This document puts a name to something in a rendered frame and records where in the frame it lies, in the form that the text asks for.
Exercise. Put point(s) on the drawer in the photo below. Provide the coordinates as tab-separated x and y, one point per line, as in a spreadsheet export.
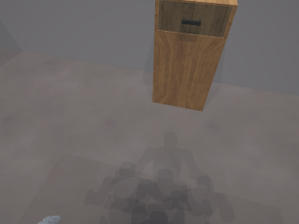
214	19

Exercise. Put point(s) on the cabinet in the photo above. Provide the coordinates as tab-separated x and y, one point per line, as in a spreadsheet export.
184	65

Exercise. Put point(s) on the handle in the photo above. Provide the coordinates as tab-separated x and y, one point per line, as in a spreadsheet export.
191	22

